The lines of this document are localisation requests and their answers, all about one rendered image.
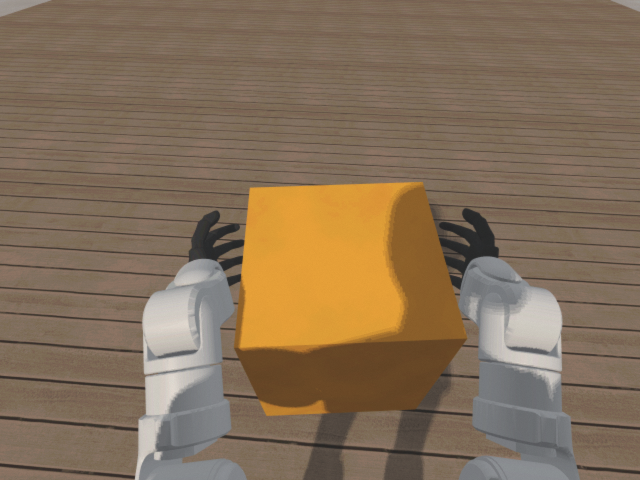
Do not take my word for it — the carton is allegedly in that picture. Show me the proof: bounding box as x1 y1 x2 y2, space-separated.
234 182 468 416

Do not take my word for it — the right robot hand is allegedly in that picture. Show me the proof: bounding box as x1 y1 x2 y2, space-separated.
439 208 499 289

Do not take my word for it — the robot left forearm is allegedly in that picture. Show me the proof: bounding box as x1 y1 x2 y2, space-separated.
135 259 235 480

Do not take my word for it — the robot right upper arm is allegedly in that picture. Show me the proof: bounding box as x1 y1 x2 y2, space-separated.
459 455 569 480

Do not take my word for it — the robot right forearm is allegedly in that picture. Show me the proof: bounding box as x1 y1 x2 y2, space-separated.
458 256 580 480

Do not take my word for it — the left robot hand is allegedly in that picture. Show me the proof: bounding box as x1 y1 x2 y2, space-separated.
188 210 244 286

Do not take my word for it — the robot left upper arm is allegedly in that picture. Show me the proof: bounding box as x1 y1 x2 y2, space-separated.
146 458 247 480

